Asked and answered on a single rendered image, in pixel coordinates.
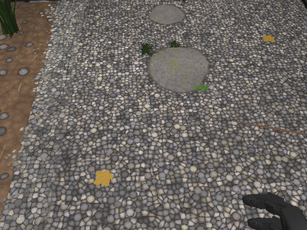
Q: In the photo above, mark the right robot hand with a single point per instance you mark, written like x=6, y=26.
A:
x=291, y=218

